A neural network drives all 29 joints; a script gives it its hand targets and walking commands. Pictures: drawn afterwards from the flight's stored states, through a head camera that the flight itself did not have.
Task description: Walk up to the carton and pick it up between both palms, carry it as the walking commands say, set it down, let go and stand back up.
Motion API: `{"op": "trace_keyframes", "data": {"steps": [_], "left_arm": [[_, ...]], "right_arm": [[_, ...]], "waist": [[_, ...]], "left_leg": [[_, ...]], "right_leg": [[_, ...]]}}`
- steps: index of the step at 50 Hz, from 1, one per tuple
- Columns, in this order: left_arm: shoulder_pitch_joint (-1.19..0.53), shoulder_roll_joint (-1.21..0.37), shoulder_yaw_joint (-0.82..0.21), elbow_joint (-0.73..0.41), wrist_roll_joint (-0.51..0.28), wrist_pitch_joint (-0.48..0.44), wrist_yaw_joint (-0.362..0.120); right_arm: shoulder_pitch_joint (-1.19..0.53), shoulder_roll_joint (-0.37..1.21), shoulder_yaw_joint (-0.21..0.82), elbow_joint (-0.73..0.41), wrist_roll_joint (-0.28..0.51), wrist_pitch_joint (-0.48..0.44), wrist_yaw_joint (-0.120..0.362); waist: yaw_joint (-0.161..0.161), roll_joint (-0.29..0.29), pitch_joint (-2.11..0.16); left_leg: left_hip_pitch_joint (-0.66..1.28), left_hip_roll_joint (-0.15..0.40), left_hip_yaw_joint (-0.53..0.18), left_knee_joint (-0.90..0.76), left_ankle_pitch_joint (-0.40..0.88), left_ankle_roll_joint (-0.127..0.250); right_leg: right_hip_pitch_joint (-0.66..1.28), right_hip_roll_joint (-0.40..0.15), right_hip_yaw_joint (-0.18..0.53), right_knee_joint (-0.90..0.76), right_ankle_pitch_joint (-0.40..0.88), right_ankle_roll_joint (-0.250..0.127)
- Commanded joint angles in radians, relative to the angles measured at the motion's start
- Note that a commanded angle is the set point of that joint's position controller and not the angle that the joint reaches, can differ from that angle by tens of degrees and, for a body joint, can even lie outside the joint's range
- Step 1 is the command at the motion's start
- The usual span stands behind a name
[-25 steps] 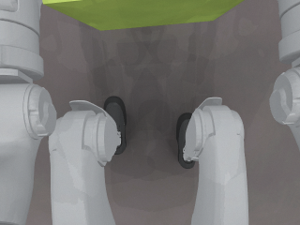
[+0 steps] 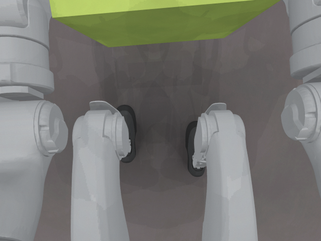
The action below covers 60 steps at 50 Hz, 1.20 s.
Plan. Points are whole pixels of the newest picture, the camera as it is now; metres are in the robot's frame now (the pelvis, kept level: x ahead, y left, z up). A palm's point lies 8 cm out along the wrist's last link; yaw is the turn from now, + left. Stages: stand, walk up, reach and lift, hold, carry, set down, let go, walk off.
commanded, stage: reach and lift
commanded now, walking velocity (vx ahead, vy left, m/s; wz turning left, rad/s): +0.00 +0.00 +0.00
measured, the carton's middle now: out of the picture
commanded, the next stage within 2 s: none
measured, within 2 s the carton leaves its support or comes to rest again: neither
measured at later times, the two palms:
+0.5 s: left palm out of the picture +0.54 +0.20 -0.04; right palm out of the picture +0.56 -0.17 -0.02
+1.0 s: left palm out of the picture +0.51 +0.20 +0.02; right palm out of the picture +0.53 -0.17 +0.05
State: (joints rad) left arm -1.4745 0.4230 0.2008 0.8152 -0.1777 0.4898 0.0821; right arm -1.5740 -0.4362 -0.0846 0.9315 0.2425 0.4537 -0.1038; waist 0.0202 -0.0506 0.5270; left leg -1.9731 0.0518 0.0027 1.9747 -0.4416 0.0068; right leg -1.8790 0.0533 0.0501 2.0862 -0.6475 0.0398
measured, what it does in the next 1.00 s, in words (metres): rises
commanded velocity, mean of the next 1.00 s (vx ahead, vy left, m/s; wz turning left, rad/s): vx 0.00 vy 0.00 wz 0.00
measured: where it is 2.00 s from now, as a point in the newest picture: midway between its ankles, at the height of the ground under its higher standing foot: (161, 150)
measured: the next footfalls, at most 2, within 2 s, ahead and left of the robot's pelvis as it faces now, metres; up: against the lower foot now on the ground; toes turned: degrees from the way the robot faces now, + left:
none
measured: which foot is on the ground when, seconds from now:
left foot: down 0.00-1.00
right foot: down 0.00-1.00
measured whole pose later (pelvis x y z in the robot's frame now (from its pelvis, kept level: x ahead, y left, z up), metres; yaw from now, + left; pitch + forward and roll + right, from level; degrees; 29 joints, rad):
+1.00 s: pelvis -0.02 +0.00 +0.10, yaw -1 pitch +17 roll -1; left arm -1.31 0.35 0.24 0.71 -0.11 0.56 0.07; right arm -1.39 -0.37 -0.16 0.83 0.17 0.50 -0.07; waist 0.02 -0.04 0.53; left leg -1.58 0.05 -0.01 1.64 -0.36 -0.01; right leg -1.50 0.06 0.04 1.73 -0.53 0.03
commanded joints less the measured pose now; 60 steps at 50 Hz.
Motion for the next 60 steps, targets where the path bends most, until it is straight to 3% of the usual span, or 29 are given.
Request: {"op": "trace_keyframes", "data": {"steps": [1,5,7,8,9,12,14,15,17,19,20,21,24,25,26,27,28,34,37,38,40,45,47,49,53,56,58,59,60], "left_arm": [[-1.0,-1.069,-0.351,-0.465,-0.157,-0.04,-0.206],[-0.978,-1.095,-0.316,-0.387,-0.124,-0.028,-0.216],[-0.959,-1.124,-0.313,-0.333,-0.112,-0.018,-0.229],[-0.967,-1.122,-0.317,-0.352,-0.106,-0.014,-0.235],[-0.964,-1.136,-0.315,-0.338,-0.107,-0.008,-0.24],[-0.951,-1.148,-0.33,-0.362,-0.098,0.003,-0.248],[-0.942,-1.165,-0.354,-0.409,-0.102,0.012,-0.248],[-0.947,-1.164,-0.361,-0.443,-0.108,0.016,-0.246],[-0.948,-1.161,-0.383,-0.517,-0.124,0.018,-0.241],[-0.955,-1.15,-0.413,-0.583,-0.15,0.019,-0.235],[-0.969,-1.137,-0.42,-0.613,-0.157,0.015,-0.234],[-0.971,-1.129,-0.413,-0.602,-0.143,0.013,-0.233],[-0.94,-1.142,-0.426,-0.555,-0.15,0.01,-0.231],[-0.897,-1.152,-0.423,-0.515,-0.147,0.01,-0.234],[-0.889,-1.17,-0.417,-0.469,-0.135,0.011,-0.235],[-0.887,-1.169,-0.413,-0.485,-0.132,0.004,-0.237],[-0.866,-1.169,-0.396,-0.44,-0.117,0.003,-0.239],[-0.82,-1.221,-0.382,-0.394,-0.097,0.0,-0.257],[-0.844,-1.227,-0.412,-0.455,-0.102,0.004,-0.254],[-0.859,-1.23,-0.434,-0.485,-0.115,0.008,-0.254],[-0.867,-1.214,-0.46,-0.559,-0.129,0.013,-0.247],[-0.902,-1.219,-0.499,-0.616,-0.158,0.021,-0.23],[-0.892,-1.223,-0.504,-0.621,-0.162,0.018,-0.224],[-0.886,-1.223,-0.499,-0.607,-0.159,0.013,-0.224],[-0.8,-1.26,-0.462,-0.513,-0.129,0.012,-0.233],[-0.747,-1.29,-0.424,-0.42,-0.092,0.009,-0.25],[-0.721,-1.298,-0.415,-0.424,-0.084,0.001,-0.263],[-0.677,-1.303,-0.4,-0.368,-0.071,0.003,-0.271],[-0.682,-1.317,-0.41,-0.407,-0.07,-0.003,-0.278]], "right_arm": [[-0.938,1.066,0.21,-0.593,0.081,-0.061,0.286],[-0.937,1.1,0.2,-0.529,0.064,-0.049,0.299],[-0.925,1.116,0.184,-0.483,0.042,-0.043,0.311],[-0.922,1.127,0.197,-0.495,0.048,-0.037,0.315],[-0.913,1.13,0.188,-0.476,0.04,-0.032,0.32],[-0.888,1.169,0.208,-0.475,0.044,-0.016,0.334],[-0.876,1.183,0.224,-0.51,0.054,-0.009,0.34],[-0.876,1.185,0.238,-0.528,0.062,-0.005,0.341],[-0.872,1.195,0.27,-0.613,0.089,-0.004,0.335],[-0.858,1.174,0.278,-0.661,0.093,-0.004,0.325],[-0.847,1.174,0.279,-0.658,0.1,-0.004,0.32],[-0.811,1.181,0.272,-0.627,0.08,-0.001,0.318],[-0.806,1.179,0.267,-0.616,0.068,-0.009,0.315],[-0.829,1.184,0.286,-0.64,0.077,-0.015,0.316],[-0.835,1.172,0.269,-0.617,0.065,-0.022,0.318],[-0.817,1.2,0.275,-0.61,0.064,-0.021,0.319],[-0.801,1.196,0.249,-0.56,0.048,-0.024,0.324],[-0.761,1.23,0.244,-0.514,0.029,-0.027,0.341],[-0.74,1.242,0.25,-0.507,0.036,-0.012,0.355],[-0.74,1.228,0.258,-0.54,0.036,-0.015,0.354],[-0.768,1.226,0.293,-0.628,0.069,-0.011,0.352],[-0.786,1.197,0.298,-0.672,0.076,-0.013,0.347],[-0.767,1.207,0.293,-0.658,0.08,-0.013,0.346],[-0.738,1.215,0.284,-0.616,0.067,-0.014,0.348],[-0.748,1.233,0.283,-0.61,0.062,-0.026,0.361],[-0.704,1.257,0.248,-0.518,0.024,-0.029,0.369],[-0.652,1.304,0.251,-0.496,0.017,-0.028,0.376],[-0.651,1.31,0.25,-0.474,0.013,-0.029,0.379],[-0.629,1.328,0.251,-0.478,0.004,-0.029,0.383]], "waist": [[0.064,0.091,-2.439],[0.075,0.072,-2.382],[0.053,0.056,-2.317],[0.069,0.062,-2.357],[0.052,0.062,-2.357],[0.068,0.059,-2.433],[0.07,0.083,-2.53],[0.064,0.064,-2.583],[0.08,0.076,-2.718],[0.052,0.083,-2.778],[0.061,0.089,-2.762],[0.049,0.076,-2.716],[0.056,0.072,-2.597],[0.076,0.061,-2.585],[0.065,0.074,-2.525],[0.08,0.056,-2.513],[0.067,0.06,-2.44],[0.065,0.066,-2.452],[0.059,0.082,-2.521],[0.039,0.084,-2.583],[0.053,0.095,-2.713],[0.033,0.103,-2.714],[0.043,0.112,-2.683],[0.028,0.092,-2.617],[0.067,0.09,-2.514],[0.055,0.083,-2.384],[0.065,0.071,-2.42],[0.076,0.064,-2.359],[0.066,0.06,-2.415]], "left_leg": [[1.272,-0.163,0.021,-0.201,0.452,-0.016],[1.212,-0.162,0.036,-0.232,0.345,-0.014],[1.159,-0.158,0.03,-0.258,0.271,-0.016],[1.169,-0.163,0.039,-0.265,0.27,-0.019],[1.169,-0.163,0.037,-0.273,0.265,-0.02],[1.184,-0.164,0.051,-0.29,0.261,-0.027],[1.268,-0.169,0.044,-0.304,0.326,-0.032],[1.298,-0.173,0.04,-0.304,0.356,-0.03],[1.377,-0.18,0.041,-0.299,0.455,-0.033],[1.448,-0.182,0.026,-0.301,0.524,-0.031],[1.438,-0.179,0.027,-0.305,0.535,-0.033],[1.416,-0.179,0.028,-0.307,0.517,-0.032],[1.369,-0.172,0.016,-0.352,0.437,-0.032],[1.366,-0.179,0.021,-0.358,0.424,-0.027],[1.344,-0.171,0.019,-0.37,0.38,-0.031],[1.34,-0.175,0.023,-0.385,0.374,-0.031],[1.311,-0.169,0.018,-0.395,0.329,-0.032],[1.315,-0.165,0.025,-0.438,0.288,-0.04],[1.406,-0.165,0.022,-0.459,0.322,-0.05],[1.442,-0.165,0.017,-0.461,0.331,-0.055],[1.535,-0.172,0.012,-0.466,0.399,-0.055],[1.616,-0.174,-0.014,-0.523,0.372,-0.058],[1.641,-0.173,-0.024,-0.544,0.348,-0.057],[1.635,-0.171,-0.032,-0.564,0.31,-0.057],[1.588,-0.167,-0.022,-0.604,0.26,-0.054],[1.502,-0.162,-0.018,-0.635,0.172,-0.052],[1.503,-0.163,-0.008,-0.64,0.204,-0.049],[1.466,-0.161,-0.008,-0.657,0.177,-0.047],[1.479,-0.165,-0.001,-0.659,0.198,-0.051]], "right_leg": [[0.454,0.105,-0.153,-0.349,0.338,-0.065],[0.473,0.102,-0.153,-0.384,0.273,-0.068],[0.463,0.099,-0.161,-0.405,0.226,-0.068],[0.506,0.099,-0.154,-0.41,0.239,-0.067],[0.496,0.101,-0.16,-0.417,0.24,-0.067],[0.571,0.099,-0.149,-0.44,0.256,-0.064],[0.601,0.107,-0.154,-0.44,0.314,-0.061],[0.632,0.11,-0.153,-0.448,0.335,-0.06],[0.702,0.115,-0.139,-0.455,0.422,-0.058],[0.711,0.122,-0.137,-0.455,0.474,-0.054],[0.721,0.115,-0.127,-0.466,0.477,-0.058],[0.702,0.119,-0.129,-0.472,0.465,-0.057],[0.686,0.118,-0.122,-0.509,0.4,-0.06],[0.689,0.118,-0.12,-0.514,0.384,-0.056],[0.675,0.113,-0.12,-0.531,0.349,-0.059],[0.697,0.116,-0.116,-0.542,0.349,-0.058],[0.656,0.114,-0.126,-0.545,0.318,-0.059],[0.699,0.11,-0.125,-0.591,0.295,-0.061],[0.708,0.114,-0.13,-0.607,0.318,-0.061],[0.737,0.116,-0.131,-0.615,0.327,-0.063],[0.796,0.123,-0.125,-0.624,0.381,-0.063],[0.81,0.124,-0.123,-0.661,0.362,-0.067],[0.787,0.125,-0.121,-0.668,0.347,-0.066],[0.776,0.122,-0.119,-0.694,0.315,-0.069],[0.779,0.118,-0.108,-0.736,0.27,-0.068],[0.776,0.11,-0.105,-0.767,0.22,-0.069],[0.815,0.111,-0.1,-0.779,0.244,-0.065],[0.812,0.106,-0.096,-0.79,0.23,-0.061],[0.863,0.109,-0.096,-0.798,0.253,-0.061]]}}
